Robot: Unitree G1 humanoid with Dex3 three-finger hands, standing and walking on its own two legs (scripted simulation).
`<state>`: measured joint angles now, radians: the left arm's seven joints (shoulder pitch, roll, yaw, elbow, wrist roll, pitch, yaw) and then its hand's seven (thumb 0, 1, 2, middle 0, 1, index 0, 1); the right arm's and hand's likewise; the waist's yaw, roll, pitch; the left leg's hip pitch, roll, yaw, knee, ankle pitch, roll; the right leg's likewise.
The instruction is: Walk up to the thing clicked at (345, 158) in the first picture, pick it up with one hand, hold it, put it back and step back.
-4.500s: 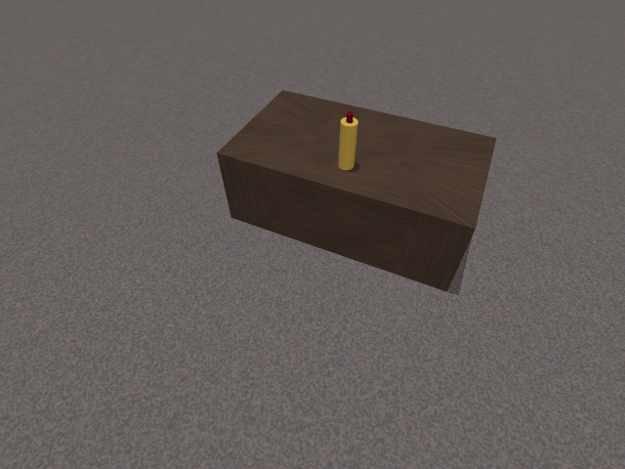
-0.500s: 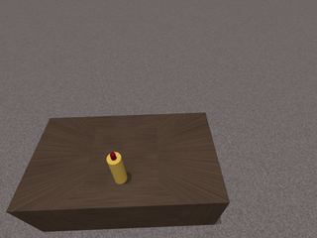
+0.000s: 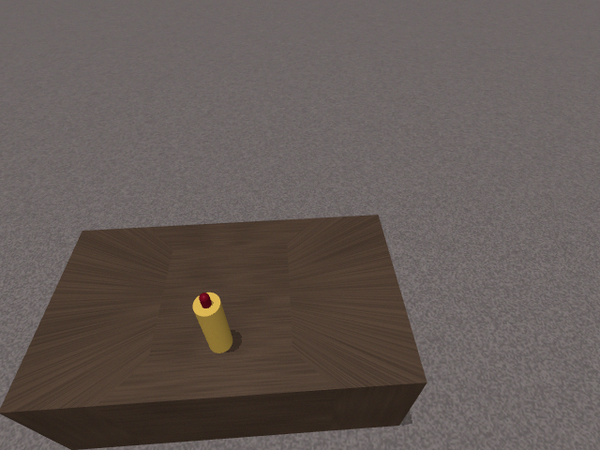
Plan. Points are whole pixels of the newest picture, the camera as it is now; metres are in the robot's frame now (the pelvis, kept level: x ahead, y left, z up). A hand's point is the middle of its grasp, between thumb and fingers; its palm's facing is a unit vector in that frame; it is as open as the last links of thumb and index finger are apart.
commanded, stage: stand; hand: left
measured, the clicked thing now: (212, 320) +0.49 +0.21 -0.31
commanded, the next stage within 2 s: none
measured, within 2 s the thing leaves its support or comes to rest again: neither
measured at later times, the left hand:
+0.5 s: hand out of the picture +0.09 +0.25 -0.15, palm faces +0.00 -0.94 -0.35, open 7.4 cm
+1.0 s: hand out of the picture +0.09 +0.25 -0.15, palm faces +0.00 -0.94 -0.35, open 7.4 cm
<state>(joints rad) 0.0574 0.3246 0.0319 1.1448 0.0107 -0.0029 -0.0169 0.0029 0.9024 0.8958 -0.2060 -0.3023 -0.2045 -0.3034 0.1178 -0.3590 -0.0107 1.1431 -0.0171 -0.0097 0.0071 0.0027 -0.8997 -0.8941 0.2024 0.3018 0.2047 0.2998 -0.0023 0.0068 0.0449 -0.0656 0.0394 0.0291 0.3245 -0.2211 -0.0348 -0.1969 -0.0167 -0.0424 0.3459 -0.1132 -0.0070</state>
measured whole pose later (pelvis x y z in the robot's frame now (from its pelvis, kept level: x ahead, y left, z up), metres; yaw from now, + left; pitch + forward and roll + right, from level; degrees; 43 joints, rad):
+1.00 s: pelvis +0.02 -0.01 +0.00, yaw +1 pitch -2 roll +0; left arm 0.09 0.34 0.00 1.14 0.01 -0.02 -0.01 0.00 0.90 0.90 -0.21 -0.30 -0.21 -0.30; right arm 0.13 -0.36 0.00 1.13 -0.02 0.00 0.01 0.00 -0.90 -0.89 0.20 0.30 0.20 0.30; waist 0.00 0.02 0.04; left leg -0.04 0.05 0.01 0.30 -0.23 -0.04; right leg -0.17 -0.01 -0.06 0.35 -0.14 -0.01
